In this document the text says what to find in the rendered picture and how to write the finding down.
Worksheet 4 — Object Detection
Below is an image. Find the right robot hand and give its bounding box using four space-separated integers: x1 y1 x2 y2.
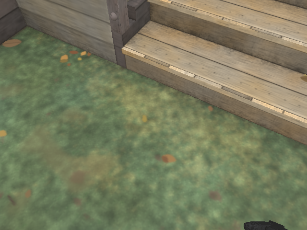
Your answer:
244 220 288 230

